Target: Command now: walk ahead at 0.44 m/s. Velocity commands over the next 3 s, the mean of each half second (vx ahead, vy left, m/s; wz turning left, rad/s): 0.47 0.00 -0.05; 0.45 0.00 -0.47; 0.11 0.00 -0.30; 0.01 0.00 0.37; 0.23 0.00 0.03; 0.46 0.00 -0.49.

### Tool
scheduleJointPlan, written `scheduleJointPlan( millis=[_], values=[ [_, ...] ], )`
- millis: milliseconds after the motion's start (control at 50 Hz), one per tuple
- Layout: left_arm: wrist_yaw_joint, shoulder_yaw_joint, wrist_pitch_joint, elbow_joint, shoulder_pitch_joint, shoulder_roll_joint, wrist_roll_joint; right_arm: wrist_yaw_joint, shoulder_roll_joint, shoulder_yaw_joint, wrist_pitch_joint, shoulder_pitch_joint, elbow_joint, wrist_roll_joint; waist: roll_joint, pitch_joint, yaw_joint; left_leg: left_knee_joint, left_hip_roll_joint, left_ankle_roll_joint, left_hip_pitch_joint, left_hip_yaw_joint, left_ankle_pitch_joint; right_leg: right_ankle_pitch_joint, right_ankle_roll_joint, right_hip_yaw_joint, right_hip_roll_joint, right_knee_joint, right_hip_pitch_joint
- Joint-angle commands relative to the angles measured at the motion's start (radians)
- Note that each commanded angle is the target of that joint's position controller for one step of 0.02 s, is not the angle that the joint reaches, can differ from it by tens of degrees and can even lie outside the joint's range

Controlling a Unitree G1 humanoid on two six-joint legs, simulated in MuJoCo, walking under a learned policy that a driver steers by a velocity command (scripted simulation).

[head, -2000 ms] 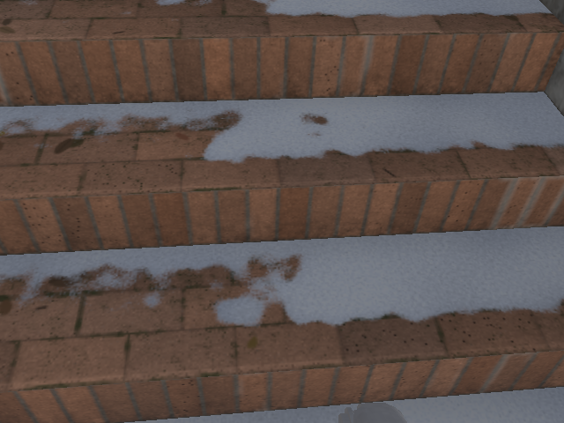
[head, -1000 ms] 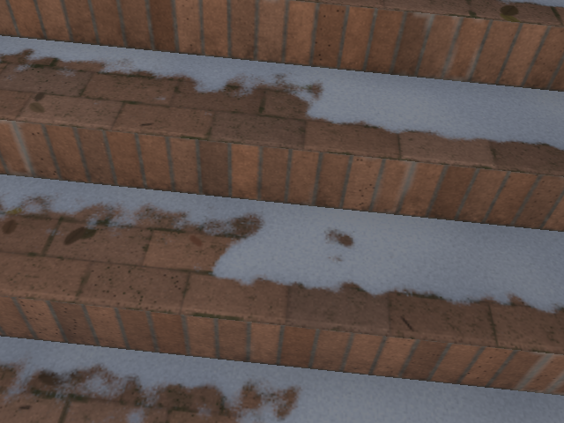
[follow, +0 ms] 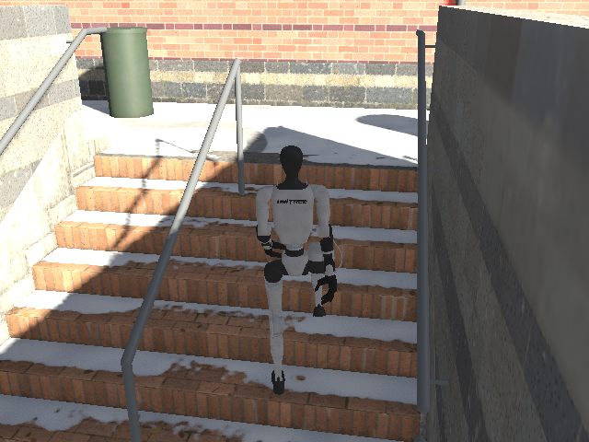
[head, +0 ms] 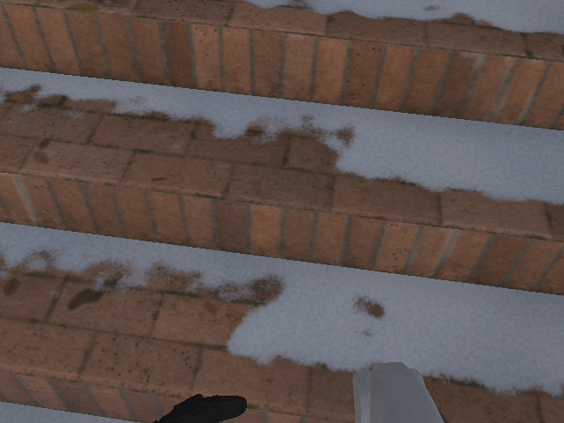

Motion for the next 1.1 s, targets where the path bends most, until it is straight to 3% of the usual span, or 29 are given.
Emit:
scheduleJointPlan(
  millis=[20,60,100,120,140,160,200,220,260,320,360,420,500,540,560,600,620,640,660,680,700,720,740,780,840,900,980,1020,1100],
  values=[
    [0.022,-0.021,-0.014,-0.188,-0.166,0.076,0.036,-0.022,-0.176,-0.011,-0.088,-0.073,-0.064,0.064,0.086,-0.040,0.093,-0.434,0.120,0.159,-0.720,-0.011,0.617,0.204,0.015,-0.289,-0.001,-0.521,0.920],
    [0.046,0.035,-0.009,-0.151,-0.033,0.188,0.032,-0.012,-0.334,-0.049,-0.080,0.028,-0.022,0.042,0.224,-0.203,0.176,-0.133,0.168,0.159,-0.235,0.023,1.702,-0.109,-0.016,-0.298,0.107,-0.685,1.007],
    [0.028,0.087,0.012,-0.085,0.126,0.267,0.031,-0.022,-0.352,-0.073,-0.033,-0.051,-0.042,0.009,0.336,-0.178,0.254,0.210,0.239,0.127,0.184,-0.044,1.973,-0.218,-0.073,-0.151,0.106,-1.037,0.850],
    [0.017,0.114,0.020,-0.018,0.324,0.338,0.063,-0.024,-0.323,-0.076,-0.046,-0.087,-0.091,-0.026,0.179,-0.254,0.299,0.495,0.238,0.154,-0.016,-0.098,1.818,-0.150,-0.147,0.168,-0.009,-1.101,1.103],
    [0.021,0.136,0.044,0.077,0.479,0.398,0.087,0.017,-0.154,-0.052,-0.074,-0.084,-0.118,0.002,-0.317,-0.349,0.249,0.915,-0.041,0.105,-0.408,-0.131,0.643,-0.214,-0.323,0.712,-0.230,-1.542,1.358],
    [0.052,0.126,0.045,0.130,0.492,0.332,0.113,0.070,-0.105,-0.054,-0.116,-0.166,-0.135,0.008,-0.310,-0.323,0.228,1.455,-0.195,0.092,-0.601,-0.382,0.170,-0.257,-0.342,1.062,-0.318,-1.806,1.280],
    [0.032,0.076,0.014,0.207,0.341,0.103,0.081,0.103,-0.017,-0.021,-0.123,-0.406,-0.307,0.033,-0.050,0.031,0.087,1.712,-0.136,0.155,-0.910,-0.379,0.166,-0.354,-0.179,0.692,-0.285,-1.695,0.978],
    [0.021,0.066,0.006,0.246,0.308,0.048,0.072,0.101,0.009,-0.007,-0.113,-0.428,-0.346,0.009,-0.002,0.073,0.031,1.849,-0.121,0.173,-1.006,-0.358,0.155,-0.254,-0.136,0.540,-0.251,-1.661,0.930],
    [0.002,0.053,-0.001,0.305,0.275,-0.019,0.085,0.098,0.045,0.020,-0.086,-0.308,-0.342,0.023,0.002,0.055,-0.058,1.963,-0.098,0.184,-1.086,-0.366,0.196,-0.092,-0.063,0.302,-0.180,-1.655,0.920],
    [-0.006,0.057,0.009,0.298,0.209,0.044,0.084,0.083,0.021,0.042,-0.061,-0.298,-0.374,0.047,0.035,0.082,-0.111,1.790,-0.044,0.117,-1.175,-0.303,0.277,-0.020,-0.034,0.065,-0.155,-1.690,0.803],
    [0.003,0.054,-0.001,0.296,0.214,0.090,0.074,0.059,-0.019,0.043,-0.057,-0.391,-0.430,0.009,0.016,0.074,-0.089,1.644,-0.023,0.055,-1.087,-0.192,0.414,-0.002,-0.077,0.018,-0.129,-1.742,0.663],
    [0.024,0.059,-0.006,0.358,0.432,0.144,0.068,0.027,0.019,0.054,-0.041,-0.508,-0.465,-0.011,-0.084,0.065,0.016,1.793,0.062,-0.007,-1.328,-0.054,0.334,-0.069,-0.142,0.173,-0.174,-1.745,0.910],
    [0.085,0.081,0.028,0.382,0.670,0.136,0.043,0.057,0.050,0.100,-0.110,-0.904,-0.634,0.003,-0.085,0.066,0.193,1.609,0.170,-0.055,-1.687,-0.067,0.150,-0.050,-0.136,0.404,-0.256,-1.773,1.350],
    [0.114,0.100,0.040,0.336,0.639,0.166,0.042,0.073,0.032,0.107,-0.125,-0.930,-0.644,0.007,-0.028,0.047,0.181,1.316,0.170,-0.081,-1.373,0.039,0.192,0.007,-0.172,0.367,-0.276,-1.946,1.190],
    [0.123,0.113,0.043,0.355,0.629,0.176,0.012,0.065,0.056,0.120,-0.112,-0.991,-0.672,0.003,-0.103,0.070,0.175,1.152,0.171,-0.071,-1.128,0.005,0.032,0.112,-0.162,0.347,-0.308,-2.065,1.056],
    [0.094,0.113,0.008,0.364,0.563,0.227,0.027,0.039,-0.054,0.051,-0.112,-0.752,-0.627,0.023,-0.281,-0.075,-0.005,1.011,0.001,-0.018,-0.536,0.149,-0.168,1.050,-0.121,0.173,-0.243,-1.954,1.026],
    [0.079,0.123,-0.006,0.369,0.541,0.285,0.035,0.025,-0.162,-0.006,-0.106,-0.515,-0.564,0.031,-0.322,-0.216,-0.123,0.914,-0.038,0.031,-0.395,0.082,-0.192,1.524,-0.085,0.108,-0.218,-1.718,1.213],
    [0.076,0.143,-0.017,0.322,0.399,0.352,0.048,0.022,-0.265,-0.059,-0.100,-0.277,-0.521,0.007,-0.338,-0.311,-0.275,0.798,0.027,0.081,-0.183,-0.119,-0.168,1.594,-0.045,0.130,-0.195,-1.446,1.143],
    [0.062,0.133,-0.040,0.250,0.354,0.247,0.035,0.024,-0.360,-0.104,-0.095,-0.111,-0.437,-0.038,0.060,-0.489,-0.272,0.516,0.265,0.181,0.165,-0.589,-0.278,1.158,-0.009,0.097,-0.062,-1.075,0.820],
    [0.032,0.115,-0.059,0.262,0.395,0.128,0.049,0.014,-0.387,-0.105,-0.084,-0.040,-0.393,-0.064,0.388,-0.623,-0.229,0.070,0.435,0.273,0.244,-1.088,-0.435,0.170,-0.010,0.229,0.094,-0.662,0.676],
    [0.002,0.127,-0.055,0.220,0.325,0.092,0.035,0.005,-0.317,-0.095,-0.071,-0.131,-0.373,-0.023,0.281,-0.455,-0.171,-0.012,0.460,0.227,0.067,-1.119,-0.488,0.153,-0.009,0.310,0.077,-0.313,0.550],
    [-0.013,0.108,-0.034,0.140,0.222,0.038,0.025,0.009,-0.197,-0.062,-0.055,-0.251,-0.324,0.005,0.198,-0.228,-0.077,0.032,0.429,0.170,-0.158,-0.887,-0.481,0.180,-0.022,0.211,0.028,-0.201,0.449],
    [-0.013,0.096,-0.012,0.091,0.173,0.022,0.027,0.023,-0.046,-0.023,-0.049,-0.330,-0.271,-0.009,0.111,-0.076,-0.011,0.134,0.413,0.138,-0.365,-0.663,-0.414,0.201,-0.057,0.149,-0.004,-0.087,0.393],
    [-0.002,0.099,0.028,0.081,0.257,0.048,0.014,0.036,0.028,-0.016,-0.064,-0.385,-0.181,-0.040,0.064,0.010,0.105,0.154,0.329,0.033,-0.479,-0.295,-0.160,0.221,-0.105,0.159,-0.037,-0.063,0.417],
    [-0.006,0.056,0.040,0.055,0.263,-0.029,-0.013,0.056,0.012,-0.027,-0.065,-0.334,-0.112,-0.027,0.033,0.039,0.140,0.099,0.305,0.010,-0.402,-0.084,0.048,0.251,-0.120,0.179,-0.038,0.064,0.222],
    [0.029,0.064,0.065,0.016,0.195,0.050,0.037,0.033,-0.018,-0.015,-0.062,-0.396,-0.148,-0.040,-0.001,0.072,0.165,0.059,0.237,0.017,-0.478,0.142,0.208,0.349,-0.039,0.096,-0.022,-0.141,0.238],
    [0.081,0.071,0.086,-0.033,0.078,0.073,0.053,-0.020,-0.130,-0.024,-0.042,-0.212,-0.137,-0.048,0.061,0.093,0.061,0.055,0.325,0.058,-0.192,0.107,0.378,0.234,0.039,0.069,-0.036,0.017,-0.016],
    [0.072,0.076,0.092,-0.109,-0.045,0.093,0.058,-0.048,-0.183,-0.041,-0.029,-0.156,-0.150,-0.039,0.080,0.092,0.016,0.066,0.349,0.052,-0.052,0.119,0.446,0.158,0.061,0.043,-0.065,-0.037,-0.087],
    [0.011,0.024,0.085,-0.252,-0.249,0.041,0.034,-0.100,-0.276,-0.087,0.021,-0.170,-0.208,0.011,0.091,0.081,-0.010,-0.107,0.296,0.067,-0.104,0.192,0.299,0.018,0.070,-0.148,-0.154,-0.600,0.182]
  ],
)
